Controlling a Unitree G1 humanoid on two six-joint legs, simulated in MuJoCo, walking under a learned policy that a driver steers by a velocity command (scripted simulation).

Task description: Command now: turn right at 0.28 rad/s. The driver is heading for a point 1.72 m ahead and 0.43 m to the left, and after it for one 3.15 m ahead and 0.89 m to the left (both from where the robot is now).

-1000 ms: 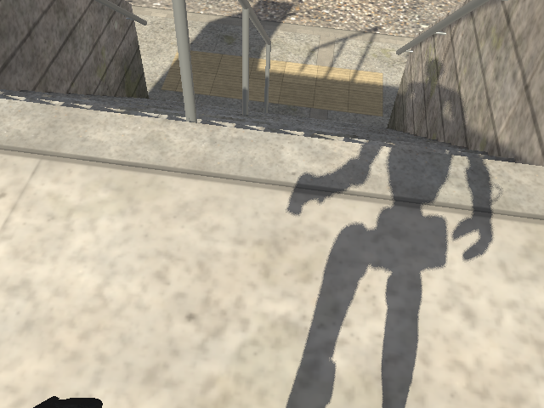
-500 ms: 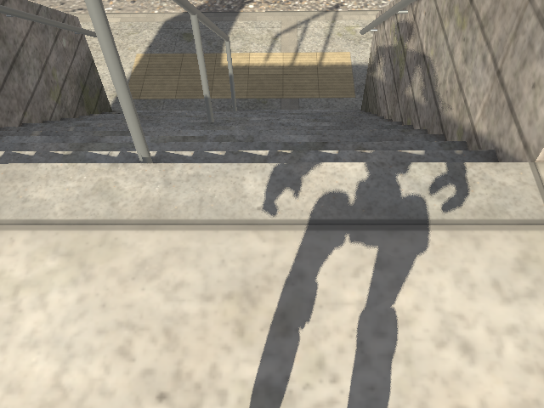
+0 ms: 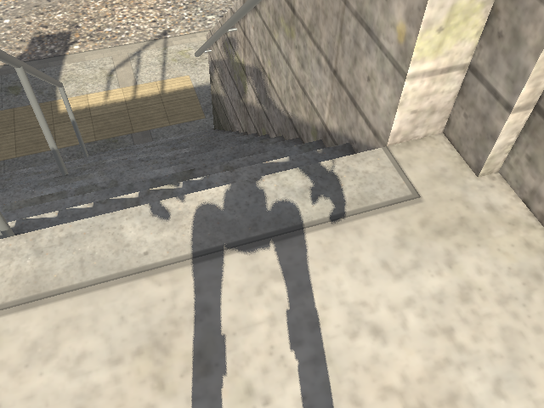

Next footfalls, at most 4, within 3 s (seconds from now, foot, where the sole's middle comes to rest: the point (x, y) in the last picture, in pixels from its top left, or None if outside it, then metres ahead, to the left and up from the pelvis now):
0.08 right None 0.03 -0.14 -0.78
0.52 left None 0.01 0.11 -0.78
1.10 right None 0.12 -0.09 -0.78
1.76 right None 0.10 -0.14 -0.78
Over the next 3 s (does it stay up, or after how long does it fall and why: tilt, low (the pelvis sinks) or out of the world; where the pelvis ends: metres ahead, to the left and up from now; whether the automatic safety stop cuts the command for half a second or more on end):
stays up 0.50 0.04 0.01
